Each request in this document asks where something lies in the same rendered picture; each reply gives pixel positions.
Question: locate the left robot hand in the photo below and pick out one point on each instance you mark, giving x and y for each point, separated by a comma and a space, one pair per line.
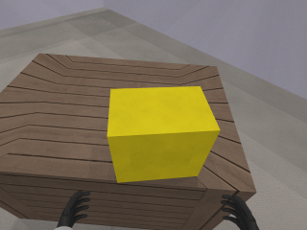
68, 216

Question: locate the right robot hand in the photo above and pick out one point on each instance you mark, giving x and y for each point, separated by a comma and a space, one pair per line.
244, 218

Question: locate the carton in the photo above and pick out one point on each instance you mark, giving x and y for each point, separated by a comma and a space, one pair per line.
159, 132

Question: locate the pedestal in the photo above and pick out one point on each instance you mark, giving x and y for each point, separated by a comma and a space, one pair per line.
53, 143

